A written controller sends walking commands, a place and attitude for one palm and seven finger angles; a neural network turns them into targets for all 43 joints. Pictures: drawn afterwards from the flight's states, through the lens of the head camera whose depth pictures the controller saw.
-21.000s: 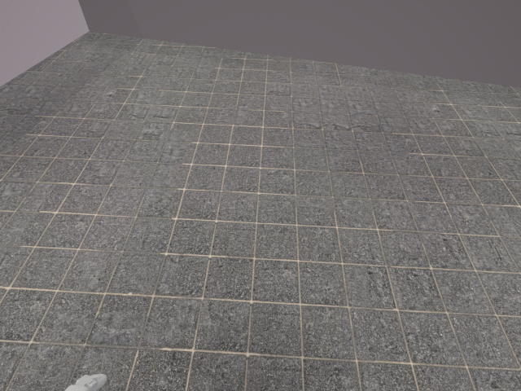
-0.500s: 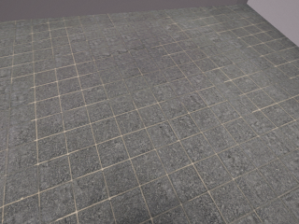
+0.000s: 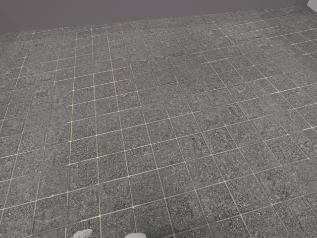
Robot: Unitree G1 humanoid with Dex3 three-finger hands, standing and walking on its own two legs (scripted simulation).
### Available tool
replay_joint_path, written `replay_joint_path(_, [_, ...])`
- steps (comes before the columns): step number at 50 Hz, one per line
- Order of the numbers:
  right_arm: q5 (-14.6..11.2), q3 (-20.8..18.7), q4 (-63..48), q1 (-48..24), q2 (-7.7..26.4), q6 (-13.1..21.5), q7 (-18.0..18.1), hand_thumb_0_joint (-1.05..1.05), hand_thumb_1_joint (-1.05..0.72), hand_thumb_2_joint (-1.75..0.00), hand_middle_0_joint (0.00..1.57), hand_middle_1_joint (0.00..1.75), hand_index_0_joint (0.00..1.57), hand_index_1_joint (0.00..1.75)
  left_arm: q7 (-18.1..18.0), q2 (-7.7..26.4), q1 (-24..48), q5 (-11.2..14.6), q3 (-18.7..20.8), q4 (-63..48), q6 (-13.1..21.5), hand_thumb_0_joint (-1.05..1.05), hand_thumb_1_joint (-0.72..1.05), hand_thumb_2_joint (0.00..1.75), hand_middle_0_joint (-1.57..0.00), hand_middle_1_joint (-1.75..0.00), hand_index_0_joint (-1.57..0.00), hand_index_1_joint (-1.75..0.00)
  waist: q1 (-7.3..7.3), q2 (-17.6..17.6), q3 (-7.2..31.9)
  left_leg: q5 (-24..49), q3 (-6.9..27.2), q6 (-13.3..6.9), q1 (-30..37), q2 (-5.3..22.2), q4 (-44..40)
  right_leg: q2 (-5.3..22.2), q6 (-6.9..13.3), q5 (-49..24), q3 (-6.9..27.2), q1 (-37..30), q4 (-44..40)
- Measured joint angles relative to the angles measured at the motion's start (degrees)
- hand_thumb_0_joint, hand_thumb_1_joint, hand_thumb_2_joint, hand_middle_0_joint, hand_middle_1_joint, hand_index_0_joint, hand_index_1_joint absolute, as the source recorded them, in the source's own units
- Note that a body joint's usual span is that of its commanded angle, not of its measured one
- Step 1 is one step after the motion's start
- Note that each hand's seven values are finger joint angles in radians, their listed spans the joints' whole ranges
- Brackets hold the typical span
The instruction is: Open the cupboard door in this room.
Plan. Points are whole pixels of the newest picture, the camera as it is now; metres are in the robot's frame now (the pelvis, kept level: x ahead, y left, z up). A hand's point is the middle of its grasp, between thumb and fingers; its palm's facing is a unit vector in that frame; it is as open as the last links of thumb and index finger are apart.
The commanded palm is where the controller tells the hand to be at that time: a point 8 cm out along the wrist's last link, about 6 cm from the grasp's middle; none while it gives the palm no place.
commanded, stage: turn or walk to find it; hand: left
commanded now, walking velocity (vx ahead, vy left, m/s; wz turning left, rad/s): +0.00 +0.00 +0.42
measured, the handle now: out of the picture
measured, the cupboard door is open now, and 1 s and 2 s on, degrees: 0 0 0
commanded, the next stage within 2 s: stand and wait in 0.84 s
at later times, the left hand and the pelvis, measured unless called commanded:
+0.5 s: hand out of the picture -0.04 +0.24 -0.18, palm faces +0.28 -0.93 -0.23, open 7.3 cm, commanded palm none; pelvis -0.01 +0.03 +0.00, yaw +13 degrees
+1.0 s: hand out of the picture +0.01 +0.19 -0.13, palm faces +0.41 -0.87 -0.28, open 7.3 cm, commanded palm none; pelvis -0.01 -0.02 +0.01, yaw +25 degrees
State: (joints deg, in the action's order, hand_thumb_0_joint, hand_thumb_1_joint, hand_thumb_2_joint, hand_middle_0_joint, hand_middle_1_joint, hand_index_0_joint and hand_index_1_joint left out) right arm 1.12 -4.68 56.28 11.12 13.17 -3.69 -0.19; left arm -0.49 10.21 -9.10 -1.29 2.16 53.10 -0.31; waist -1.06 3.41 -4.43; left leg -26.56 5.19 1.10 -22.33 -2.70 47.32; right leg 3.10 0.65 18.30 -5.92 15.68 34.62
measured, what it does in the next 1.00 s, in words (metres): steps on the spot, turning left: left foot, then right foot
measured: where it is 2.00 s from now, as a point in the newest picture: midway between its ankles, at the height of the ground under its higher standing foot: outside the picture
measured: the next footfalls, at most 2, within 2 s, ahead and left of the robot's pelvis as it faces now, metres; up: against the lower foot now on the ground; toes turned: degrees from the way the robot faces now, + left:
left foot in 0.40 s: +0.00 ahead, +0.14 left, +0.00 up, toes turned +15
right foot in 0.90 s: +0.07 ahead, -0.09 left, +0.00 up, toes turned +18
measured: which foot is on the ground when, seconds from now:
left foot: up 0.00-0.38, down 0.40-0.90, up 0.92-1.00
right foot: down 0.00-0.42, up 0.44-0.88, down 0.90-1.00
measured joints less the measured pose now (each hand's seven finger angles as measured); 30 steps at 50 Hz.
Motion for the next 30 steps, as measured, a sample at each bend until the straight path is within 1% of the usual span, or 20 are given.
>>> replay_joint_path(2, [0.1, -0.5, 0.5, 0.4, 0.6, -0.7, -0.2, 0.00, -0.91, -0.90, 0.20, 0.30, 0.20, 0.30, -0.2, -0.9, -0.9, 0.0, -0.1, -0.1, -0.1, 0.00, 0.91, 0.90, -0.20, -0.30, -0.20, -0.30, 0.04, 0.0, 0.1, -0.5, -1.1, 0.0, -3.3, -0.2, 10.7, 0.7, 0.9, 0.1, -1.0, -1.2, -1.3])
replay_joint_path(4, [0.3, -0.8, 0.9, 0.7, 1.0, -0.8, -0.5, 0.00, -0.91, -0.90, 0.20, 0.30, 0.20, 0.30, -0.3, -1.4, -1.7, 0.0, -0.2, 0.1, -0.4, 0.00, 0.91, 0.90, -0.20, -0.30, -0.21, -0.30, -0.01, -0.1, 0.2, 1.8, -2.1, 0.5, -5.2, 0.7, 17.4, 1.2, 0.9, -0.7, -1.8, -2.3, -3.0])
replay_joint_path(6, [0.3, -0.9, 1.2, 1.0, 1.3, -0.8, -0.7, 0.00, -0.91, -0.90, 0.20, 0.30, 0.20, 0.30, -0.4, -1.7, -2.4, 0.0, -0.2, 0.5, -0.3, 0.00, 0.91, 0.90, -0.20, -0.30, -0.21, -0.30, -0.20, -0.4, 0.2, 3.8, -2.5, 1.2, -5.8, 1.8, 19.8, 1.6, 0.9, -1.3, -2.9, -3.1, -4.4])
replay_joint_path(8, [0.3, -0.8, 1.4, 1.1, 1.3, -0.9, -0.8, 0.00, -0.91, -0.90, 0.20, 0.30, 0.20, 0.30, -0.4, -1.8, -3.0, -0.1, -0.3, 0.8, -0.3, 0.00, 0.91, 0.90, -0.20, -0.30, -0.21, -0.30, -0.19, -0.8, 0.2, 4.6, -2.7, 1.8, -5.3, 2.8, 19.2, 2.0, 0.9, -1.6, -4.0, -3.7, -5.2])
replay_joint_path(10, [0.3, -0.7, 1.7, 1.1, 1.2, -1.0, -0.8, 0.00, -0.91, -0.90, 0.20, 0.30, 0.20, 0.30, -0.6, -1.6, -3.5, -0.2, -0.1, 1.0, -0.2, 0.00, 0.91, 0.90, -0.20, -0.30, -0.21, -0.30, 0.06, -1.3, 0.1, 4.2, -3.0, 2.2, -4.3, 3.7, 16.7, 2.5, 0.9, -1.6, -5.0, -3.9, -5.6])
replay_joint_path(13, [0.2, -0.3, 2.0, 0.4, 0.8, -1.1, -0.7, 0.00, -0.91, -0.90, 0.20, 0.30, 0.20, 0.30, -0.4, -1.0, -4.0, -0.5, 0.1, 1.3, -0.2, 0.00, 0.91, 0.90, -0.20, -0.30, -0.21, -0.30, 0.77, -2.4, -0.3, 2.2, -4.3, 2.5, -1.7, 4.6, 9.7, 3.3, 0.6, -1.4, -6.4, -3.8, -5.3])
replay_joint_path(17, [-0.2, 0.5, 1.6, -1.4, 0.2, -0.5, -0.6, 0.00, -0.91, -0.90, 0.20, 0.30, 0.20, 0.30, -0.2, 0.5, -4.5, -0.7, 0.7, 1.9, -0.4, 0.00, 0.91, 0.90, -0.20, -0.30, -0.21, -0.30, 2.06, -3.9, -1.1, 0.9, -6.8, 2.0, 2.6, 4.7, -1.3, 4.7, -0.3, -0.4, -8.2, -3.0, -3.1])
replay_joint_path(19, [-0.3, 0.8, 0.9, -2.3, -0.1, 0.2, -0.6, 0.00, -0.91, -0.90, 0.20, 0.30, 0.20, 0.30, -0.2, 1.4, -4.9, -0.5, 1.0, 2.5, -0.7, 0.00, 0.91, 0.90, -0.20, -0.30, -0.21, -0.30, 2.27, -4.5, -1.1, 4.4, -8.2, 1.5, 5.4, 4.5, -8.2, 5.5, -1.2, 0.7, -9.3, -2.3, -0.9])
replay_joint_path(20, [-0.3, 1.0, 0.4, -2.5, 0.0, 0.7, -0.7, 0.00, -0.91, -0.90, 0.20, 0.30, 0.20, 0.30, -0.2, 1.8, -5.3, -0.3, 1.1, 2.7, -1.0, 0.00, 0.91, 0.90, -0.20, -0.30, -0.21, -0.30, 2.28, -4.5, -0.8, 8.1, -8.6, 1.1, 7.2, 4.4, -12.7, 5.8, -1.8, 1.6, -9.8, -1.6, 0.8])
replay_joint_path(21, [-0.2, 1.0, 0.2, -2.9, -0.4, 1.2, -0.7, 0.00, -0.91, -0.90, 0.20, 0.30, 0.20, 0.30, -0.2, 2.5, -5.3, 0.0, 1.4, 3.0, -1.4, 0.00, 0.91, 0.90, -0.20, -0.30, -0.21, -0.30, 2.38, -5.5, -0.9, 9.3, -8.9, 0.2, 7.3, 3.7, -13.3, 6.7, -2.3, 2.5, -9.2, -0.5, 3.4])
replay_joint_path(22, [-0.1, 1.1, -0.1, -3.4, -0.9, 1.6, -0.7, 0.00, -0.91, -0.90, 0.20, 0.30, 0.20, 0.30, -0.3, 3.2, -5.2, 0.1, 1.6, 3.4, -2.1, 0.00, 0.91, 0.90, -0.20, -0.30, -0.21, -0.30, 2.66, -6.5, -1.0, 8.6, -9.0, -1.0, 7.0, 3.1, -12.5, 6.8, -2.9, 6.6, -6.9, 1.0, 7.1])
replay_joint_path(23, [0.0, 1.3, -0.4, -3.6, -1.3, 1.8, -0.7, 0.00, -0.91, -0.90, 0.20, 0.30, 0.20, 0.30, -0.5, 3.7, -5.1, 0.2, 1.8, 3.7, -2.8, 0.00, 0.91, 0.90, -0.20, -0.30, -0.21, -0.30, 2.89, -6.8, -1.1, 7.7, -9.0, -1.9, 7.1, 2.9, -12.1, 6.1, -3.2, 10.2, -4.5, 2.7, 11.5])
replay_joint_path(24, [0.1, 1.6, -0.7, -3.7, -1.7, 2.1, -0.6, 0.00, -0.91, -0.90, 0.20, 0.30, 0.20, 0.30, -0.6, 4.0, -5.0, 0.1, 1.9, 4.1, -3.4, 0.01, 0.91, 0.90, -0.20, -0.30, -0.20, -0.30, 2.86, -6.8, -0.8, 7.4, -8.7, -2.5, 7.3, 3.0, -12.4, 5.2, -3.4, 12.0, -2.7, 4.3, 15.5])
replay_joint_path(25, [0.2, 1.7, -0.9, -3.6, -1.9, 2.3, -0.3, 0.00, -0.91, -0.90, 0.20, 0.30, 0.20, 0.30, -0.5, 4.1, -4.7, 0.1, 2.0, 4.5, -3.8, 0.01, 0.91, 0.90, -0.20, -0.30, -0.20, -0.30, 2.67, -6.5, -0.5, 7.6, -8.2, -2.9, 7.6, 3.0, -13.4, 4.4, -3.6, 12.1, -1.3, 5.7, 19.0])
replay_joint_path(27, [0.3, 2.0, -1.2, -3.3, -2.2, 2.4, 0.2, 0.00, -0.91, -0.90, 0.20, 0.30, 0.20, 0.30, -0.2, 4.2, -3.8, 0.1, 2.2, 4.7, -4.1, 0.01, 0.91, 0.90, -0.20, -0.30, -0.20, -0.30, 2.35, -5.7, -0.1, 9.1, -7.0, -3.0, 8.3, 2.9, -15.9, 3.3, -4.0, 9.8, 0.7, 8.0, 24.3])
replay_joint_path(30, [0.2, 2.4, -1.0, -2.8, -2.5, 2.6, 0.5, 0.00, -0.91, -0.90, 0.20, 0.30, 0.20, 0.30, 0.1, 4.2, -2.4, 0.1, 2.1, 4.0, -3.4, 0.01, 0.91, 0.90, -0.19, -0.30, -0.20, -0.30, 2.34, -5.1, 0.2, 11.6, -5.7, -3.3, 9.3, 2.3, -19.6, 2.8, -4.8, 6.3, 2.9, 10.2, 27.7])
